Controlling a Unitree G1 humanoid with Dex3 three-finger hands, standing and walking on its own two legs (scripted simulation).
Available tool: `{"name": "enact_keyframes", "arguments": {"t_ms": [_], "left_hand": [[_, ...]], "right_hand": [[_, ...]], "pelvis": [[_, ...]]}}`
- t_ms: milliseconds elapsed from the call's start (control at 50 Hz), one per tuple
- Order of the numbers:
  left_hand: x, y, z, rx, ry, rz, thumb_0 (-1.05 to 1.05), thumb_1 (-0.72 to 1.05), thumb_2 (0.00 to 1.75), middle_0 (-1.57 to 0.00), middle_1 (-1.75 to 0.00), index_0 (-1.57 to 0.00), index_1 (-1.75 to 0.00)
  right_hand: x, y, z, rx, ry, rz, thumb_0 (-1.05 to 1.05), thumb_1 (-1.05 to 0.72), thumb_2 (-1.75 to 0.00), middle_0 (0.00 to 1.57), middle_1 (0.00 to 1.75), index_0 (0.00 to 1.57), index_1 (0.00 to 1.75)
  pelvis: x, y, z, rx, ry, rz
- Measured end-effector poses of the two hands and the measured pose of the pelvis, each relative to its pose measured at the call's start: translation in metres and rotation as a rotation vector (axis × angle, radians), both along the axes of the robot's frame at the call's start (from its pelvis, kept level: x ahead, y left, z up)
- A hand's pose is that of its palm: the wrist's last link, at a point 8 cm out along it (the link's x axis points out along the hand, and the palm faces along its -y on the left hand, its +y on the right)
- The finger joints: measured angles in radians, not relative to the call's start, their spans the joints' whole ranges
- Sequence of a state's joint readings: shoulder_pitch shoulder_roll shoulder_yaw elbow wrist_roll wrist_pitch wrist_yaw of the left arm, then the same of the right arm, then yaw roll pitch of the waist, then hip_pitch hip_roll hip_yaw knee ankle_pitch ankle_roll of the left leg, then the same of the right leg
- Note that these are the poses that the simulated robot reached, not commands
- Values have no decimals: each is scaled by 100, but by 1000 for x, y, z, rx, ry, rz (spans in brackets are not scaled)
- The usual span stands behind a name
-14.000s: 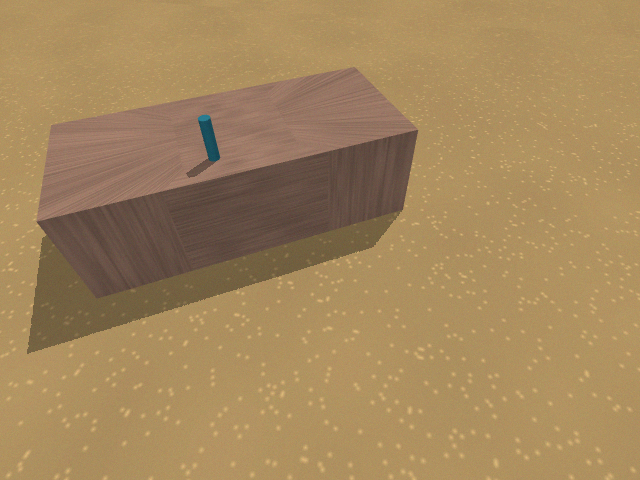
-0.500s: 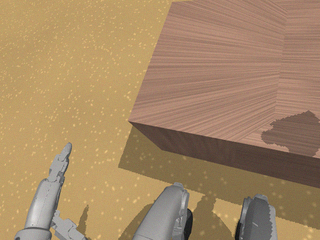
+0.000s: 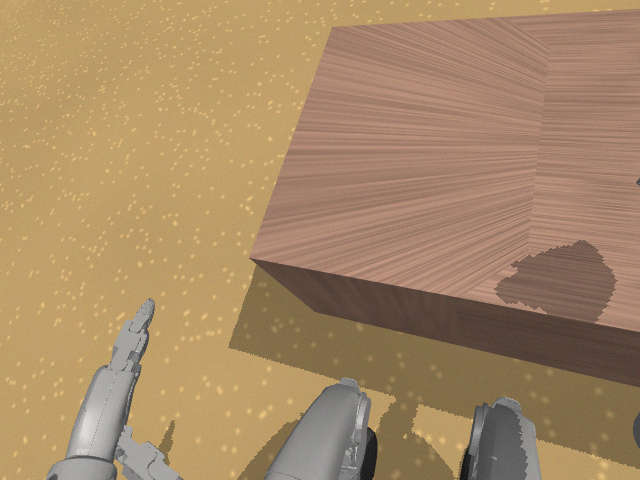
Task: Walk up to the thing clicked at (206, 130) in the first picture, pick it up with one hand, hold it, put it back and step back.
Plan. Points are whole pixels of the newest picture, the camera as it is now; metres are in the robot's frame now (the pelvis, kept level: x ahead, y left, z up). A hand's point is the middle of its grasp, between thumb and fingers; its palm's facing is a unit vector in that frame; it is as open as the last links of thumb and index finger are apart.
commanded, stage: lift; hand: right
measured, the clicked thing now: out of the picture +0.49 -0.28 -0.02
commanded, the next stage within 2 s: hold in 1.48 s
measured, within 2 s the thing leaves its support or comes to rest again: neither
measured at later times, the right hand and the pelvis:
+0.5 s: hand out of the picture +0.45 -0.25 +0.04, palm faces +0.32 +0.95 +0.00, open 5.0 cm; pelvis +0.01 +0.00 +0.04, yaw -2 degrees
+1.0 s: hand out of the picture +0.39 -0.22 +0.11, palm faces +0.31 +0.95 +0.00, open 5.0 cm; pelvis +0.02 +0.00 +0.09, yaw -4 degrees
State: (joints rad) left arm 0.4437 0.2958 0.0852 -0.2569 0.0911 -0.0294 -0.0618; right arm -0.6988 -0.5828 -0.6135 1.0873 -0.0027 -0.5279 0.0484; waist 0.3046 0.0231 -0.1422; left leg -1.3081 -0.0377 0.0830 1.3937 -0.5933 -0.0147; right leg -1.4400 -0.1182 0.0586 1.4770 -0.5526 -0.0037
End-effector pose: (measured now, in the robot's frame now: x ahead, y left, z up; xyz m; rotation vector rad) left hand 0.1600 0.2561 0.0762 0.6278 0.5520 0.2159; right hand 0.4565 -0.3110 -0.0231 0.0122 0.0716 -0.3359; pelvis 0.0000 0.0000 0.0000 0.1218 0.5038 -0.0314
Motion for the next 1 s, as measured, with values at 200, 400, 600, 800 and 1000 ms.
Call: {"name": "enact_keyframes", "arguments": {"t_ms": [200,400,600,800,1000], "left_hand": [[-1,6,-2,-16,18,24,-1,-54,6,-7,-6,-6,-7],[0,0,-2,-90,20,34,-1,-54,6,-7,-6,-6,-6],[4,-5,5,-168,15,35,-1,-55,6,-7,-6,-6,-7],[8,5,12,-198,18,65,-1,-55,6,-7,-6,-6,-7],[14,-1,6,-260,44,69,-1,-54,5,-7,-6,-6,-6]], "right_hand": [[-8,2,11,-2,-5,5,-4,-16,-117,102,116,105,118],[-33,10,38,-2,-9,12,-4,-16,-116,102,117,105,118],[-65,18,83,-19,-34,12,-4,-17,-116,101,116,105,118],[-92,30,115,-22,-42,13,-4,-17,-116,101,116,105,118],[-105,46,138,-25,-61,17,-4,-17,-116,102,116,105,118]], "pelvis": [[1,-1,7,-3,-12,-3],[4,-2,25,-16,-56,-14],[9,-3,50,-38,-128,-24],[11,-3,72,-66,-195,-30],[18,1,86,-86,-237,-30]]}}
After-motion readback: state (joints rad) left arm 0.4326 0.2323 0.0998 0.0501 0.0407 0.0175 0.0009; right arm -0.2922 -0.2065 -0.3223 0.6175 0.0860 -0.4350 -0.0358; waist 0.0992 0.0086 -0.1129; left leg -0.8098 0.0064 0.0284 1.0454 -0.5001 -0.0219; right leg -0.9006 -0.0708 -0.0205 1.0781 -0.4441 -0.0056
